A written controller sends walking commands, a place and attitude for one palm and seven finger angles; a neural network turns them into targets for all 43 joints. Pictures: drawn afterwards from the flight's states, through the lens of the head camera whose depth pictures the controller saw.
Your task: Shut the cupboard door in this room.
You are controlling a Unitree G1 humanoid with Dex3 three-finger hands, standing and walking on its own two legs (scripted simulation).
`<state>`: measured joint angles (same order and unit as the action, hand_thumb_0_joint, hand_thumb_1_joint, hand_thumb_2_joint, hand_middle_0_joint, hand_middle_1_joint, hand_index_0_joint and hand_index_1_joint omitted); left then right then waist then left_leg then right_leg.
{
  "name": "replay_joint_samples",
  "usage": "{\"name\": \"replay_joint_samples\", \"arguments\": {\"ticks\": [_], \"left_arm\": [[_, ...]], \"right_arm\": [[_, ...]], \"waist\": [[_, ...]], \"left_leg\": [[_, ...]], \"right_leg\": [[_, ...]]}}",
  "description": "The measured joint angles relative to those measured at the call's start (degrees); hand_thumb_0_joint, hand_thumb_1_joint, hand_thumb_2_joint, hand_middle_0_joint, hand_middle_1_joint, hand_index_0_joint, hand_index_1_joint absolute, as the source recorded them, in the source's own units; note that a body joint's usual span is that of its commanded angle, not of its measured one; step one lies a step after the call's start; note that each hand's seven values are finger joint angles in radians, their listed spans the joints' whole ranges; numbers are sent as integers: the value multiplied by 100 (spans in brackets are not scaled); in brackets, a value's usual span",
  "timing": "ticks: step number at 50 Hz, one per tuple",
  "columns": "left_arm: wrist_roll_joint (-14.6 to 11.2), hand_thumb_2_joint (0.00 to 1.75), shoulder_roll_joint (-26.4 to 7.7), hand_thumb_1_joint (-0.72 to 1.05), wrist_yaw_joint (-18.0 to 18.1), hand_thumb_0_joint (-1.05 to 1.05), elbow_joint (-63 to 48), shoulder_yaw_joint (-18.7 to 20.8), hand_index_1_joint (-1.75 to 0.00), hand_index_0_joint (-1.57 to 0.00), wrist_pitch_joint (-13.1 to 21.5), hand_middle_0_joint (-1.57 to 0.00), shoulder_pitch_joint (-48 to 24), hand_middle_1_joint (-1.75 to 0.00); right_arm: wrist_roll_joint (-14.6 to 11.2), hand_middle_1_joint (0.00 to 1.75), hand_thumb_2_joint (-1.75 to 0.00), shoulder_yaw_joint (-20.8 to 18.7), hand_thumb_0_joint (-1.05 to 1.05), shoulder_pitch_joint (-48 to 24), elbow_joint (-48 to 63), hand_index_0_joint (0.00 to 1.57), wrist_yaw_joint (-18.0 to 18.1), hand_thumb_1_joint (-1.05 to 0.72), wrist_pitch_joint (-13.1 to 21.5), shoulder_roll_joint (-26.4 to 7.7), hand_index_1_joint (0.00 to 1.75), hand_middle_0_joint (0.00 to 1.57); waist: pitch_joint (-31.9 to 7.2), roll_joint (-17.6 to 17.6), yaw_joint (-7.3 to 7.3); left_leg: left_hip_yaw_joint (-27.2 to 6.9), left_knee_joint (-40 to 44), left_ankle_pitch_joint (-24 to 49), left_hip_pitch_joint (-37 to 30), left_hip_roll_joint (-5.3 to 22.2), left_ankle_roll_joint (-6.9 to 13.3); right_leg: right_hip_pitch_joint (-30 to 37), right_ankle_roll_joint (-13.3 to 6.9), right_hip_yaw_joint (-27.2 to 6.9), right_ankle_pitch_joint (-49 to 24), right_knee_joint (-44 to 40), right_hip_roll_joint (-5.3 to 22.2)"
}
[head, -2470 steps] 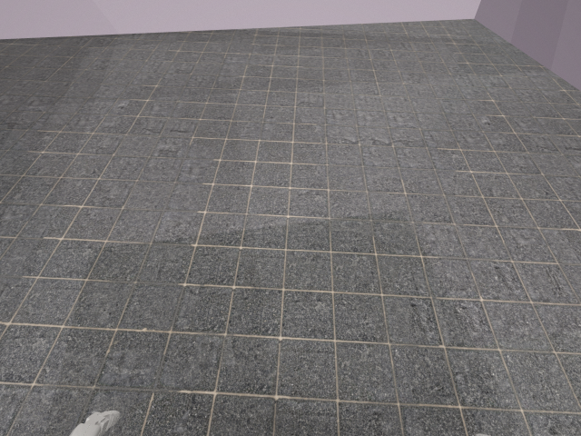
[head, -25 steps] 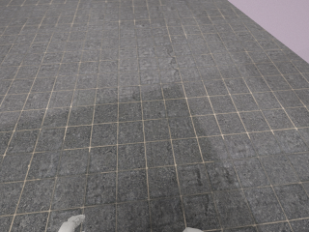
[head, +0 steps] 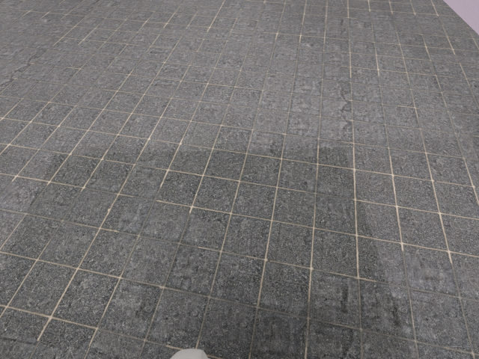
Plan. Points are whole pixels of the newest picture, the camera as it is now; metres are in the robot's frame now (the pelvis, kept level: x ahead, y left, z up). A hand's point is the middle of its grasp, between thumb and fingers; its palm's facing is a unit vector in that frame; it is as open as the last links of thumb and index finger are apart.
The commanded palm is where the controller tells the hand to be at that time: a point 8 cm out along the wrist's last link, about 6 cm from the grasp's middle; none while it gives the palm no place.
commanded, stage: turn or walk to find it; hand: left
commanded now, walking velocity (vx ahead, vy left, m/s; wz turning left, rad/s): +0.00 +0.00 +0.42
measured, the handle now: out of the picture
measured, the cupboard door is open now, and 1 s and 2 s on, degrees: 44 44 44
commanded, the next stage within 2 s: none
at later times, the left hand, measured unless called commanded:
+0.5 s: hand out of the picture +0.07 +0.23 -0.16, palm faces +0.20 -0.95 -0.24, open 7.4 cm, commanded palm none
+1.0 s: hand out of the picture -0.04 +0.18 -0.16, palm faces +0.45 -0.85 -0.27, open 7.3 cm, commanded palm none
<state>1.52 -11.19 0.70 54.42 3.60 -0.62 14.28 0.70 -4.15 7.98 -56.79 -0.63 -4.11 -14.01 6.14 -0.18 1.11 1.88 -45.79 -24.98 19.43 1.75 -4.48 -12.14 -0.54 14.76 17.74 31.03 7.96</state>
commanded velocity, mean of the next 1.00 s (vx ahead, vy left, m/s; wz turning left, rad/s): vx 0.00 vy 0.00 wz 0.42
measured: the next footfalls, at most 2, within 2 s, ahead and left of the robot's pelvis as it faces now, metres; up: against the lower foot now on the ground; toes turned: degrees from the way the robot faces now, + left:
left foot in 0.06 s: +0.03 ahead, +0.13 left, +0.00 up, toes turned +6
right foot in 0.58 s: +0.07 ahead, -0.10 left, +0.00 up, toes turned +9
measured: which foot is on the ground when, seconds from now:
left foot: up 0.00-0.04, down 0.06-0.58, up 0.60-1.00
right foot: down 0.00-0.08, up 0.10-0.56, down 0.58-1.00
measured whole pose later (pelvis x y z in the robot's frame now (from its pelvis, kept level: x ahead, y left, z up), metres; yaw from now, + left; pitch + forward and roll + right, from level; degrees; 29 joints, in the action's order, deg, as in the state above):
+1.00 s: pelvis +0.00 -0.02 +0.00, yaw +25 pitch -1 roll +2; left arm 1.5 -10.5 0.7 54.1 3.4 -0.4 13.7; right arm 0.8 -4.3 9.1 -57.4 -0.7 -4.4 -13.8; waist 5.7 0.3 0.7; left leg 1.3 -48.6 -25.1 20.4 2.0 -4.7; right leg -11.9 -1.3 14.7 17.3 30.3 7.6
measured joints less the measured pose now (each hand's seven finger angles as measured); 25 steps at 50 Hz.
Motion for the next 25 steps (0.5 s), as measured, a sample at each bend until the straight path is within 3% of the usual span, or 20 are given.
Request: {"name": "replay_joint_samples", "arguments": {"ticks": [3, 4, 7, 10, 13, 19, 25], "left_arm": [[-25, 89, -164, 91, -2, 0, 96, 52, -29, -20, -56, -20, 136, -30], [-50, 89, -241, 91, -5, 0, 137, 79, -29, -20, -102, -20, 156, -30], [-60, 89, -389, 91, 27, 0, 271, 107, -29, -20, -305, -20, 128, -30], [-57, 90, -399, 91, -6, 1, 340, 119, -29, -19, -376, -20, 21, -30], [-62, 90, -381, 91, -52, 1, 273, 112, -29, -19, -322, -20, -111, -30], [-73, 90, -314, 91, -46, 0, 109, 77, -29, -19, -281, -20, -377, -30], [-112, 90, -146, 91, -35, 0, -60, 0, -29, -19, -258, -20, -714, -30]], "right_arm": [[-9, 30, -90, 58, 0, -163, 148, 20, -16, -91, 115, 32, 30, 19], [6, 30, -90, 63, 0, -214, 181, 20, -14, -91, 175, 72, 30, 19], [13, 30, -90, 131, 0, -281, 273, 20, 7, -91, 257, 197, 30, 19], [27, 30, -90, 179, 0, -233, 296, 20, 87, -91, 282, 264, 30, 20], [10, 30, -90, 219, 0, -151, 269, 20, 118, -91, 303, 316, 30, 20], [5, 30, -90, 228, 0, 130, 202, 21, 114, -91, 311, 433, 30, 20], [53, 30, -90, 140, 0, 438, 102, 21, 121, -91, 251, 386, 30, 20]], "waist": [[-5, -84, 59], [2, -179, 69], [3, -300, 150], [-70, -208, 118], [-104, -167, 111], [-166, -159, 3], [-133, 11, -243]], "left_leg": [[205, 1169, 639, -469, -68, 98], [232, 1288, 752, -502, -144, 324], [197, 1211, 633, -497, -206, 667], [36, 1587, 822, -643, -189, 692], [-84, 1969, 1060, -780, -234, 723], [-270, 2241, 1240, -832, -364, 721], [-537, 2038, 1199, -626, -446, 613]], "right_leg": [[-158, 140, 145, 184, 390, 111], [-278, 203, 90, 279, 665, 205], [-797, 380, -565, 1240, 1963, 56], [-1200, 467, -931, 997, 2873, -121], [-1457, 553, -1148, 558, 3260, -155], [-1518, 688, -1298, 324, 3013, -188], [-1075, 644, -1250, 660, 1700, -403]]}}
